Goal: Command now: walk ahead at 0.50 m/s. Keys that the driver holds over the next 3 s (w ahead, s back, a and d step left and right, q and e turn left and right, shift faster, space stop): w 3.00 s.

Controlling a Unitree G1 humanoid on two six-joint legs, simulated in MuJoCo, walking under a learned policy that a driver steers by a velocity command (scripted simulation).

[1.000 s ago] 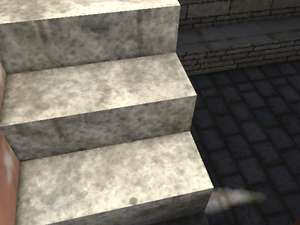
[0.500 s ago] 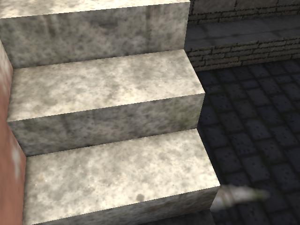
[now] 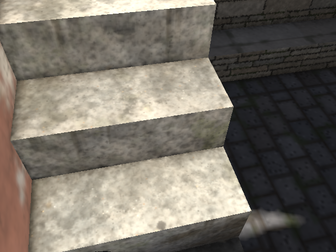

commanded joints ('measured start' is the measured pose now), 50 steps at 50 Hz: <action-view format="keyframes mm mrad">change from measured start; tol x2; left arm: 1 -66 47 8 -82 1 -15 1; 50 -39 96 -20 -126 4 -12 -3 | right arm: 1 -25 -57 -11 -82 0 -18 -1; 11 -68 -77 -3 -91 -7 -24 8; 50 -118 -127 23 -76 -16 -14 0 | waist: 1 2 30 -86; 10 4 28 -62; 19 5 45 -115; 45 12 37 -130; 50 12 37 -109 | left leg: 1 96 174 -166 -20 282 12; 5 96 174 -169 -20 283 12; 7 66 178 -172 -12 168 24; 10 28 179 -180 -24 121 23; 15 64 176 -175 -1 237 21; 25 89 180 -182 31 357 23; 38 100 181 -191 34 401 23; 50 91 179 -192 28 377 17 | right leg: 1 -25 -107 91 -22 243 9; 5 -26 -108 90 -24 236 10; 6 -26 -109 75 -7 185 12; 8 -37 -108 77 -9 165 8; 14 -13 -108 82 -3 236 2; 20 -8 -108 76 1 257 7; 50 -13 -117 74 9 228 11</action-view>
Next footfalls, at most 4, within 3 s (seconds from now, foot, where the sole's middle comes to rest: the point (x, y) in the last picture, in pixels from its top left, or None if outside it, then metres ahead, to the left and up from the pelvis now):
none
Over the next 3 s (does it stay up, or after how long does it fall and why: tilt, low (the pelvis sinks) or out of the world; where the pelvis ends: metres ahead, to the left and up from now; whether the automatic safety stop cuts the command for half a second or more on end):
stays up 0.01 0.01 0.00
